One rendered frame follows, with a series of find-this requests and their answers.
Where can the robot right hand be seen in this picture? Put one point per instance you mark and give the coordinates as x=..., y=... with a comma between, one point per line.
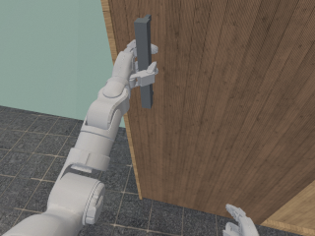
x=246, y=226

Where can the left robot upper arm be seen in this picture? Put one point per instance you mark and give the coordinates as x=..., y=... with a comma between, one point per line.
x=76, y=201

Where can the robot left forearm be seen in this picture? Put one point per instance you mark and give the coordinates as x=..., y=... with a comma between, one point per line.
x=93, y=146

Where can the wardrobe door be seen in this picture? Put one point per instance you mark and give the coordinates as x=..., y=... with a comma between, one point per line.
x=233, y=114
x=300, y=210

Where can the robot left hand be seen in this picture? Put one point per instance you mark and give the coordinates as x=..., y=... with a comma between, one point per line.
x=125, y=67

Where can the handle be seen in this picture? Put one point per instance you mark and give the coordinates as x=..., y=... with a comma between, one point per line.
x=142, y=28

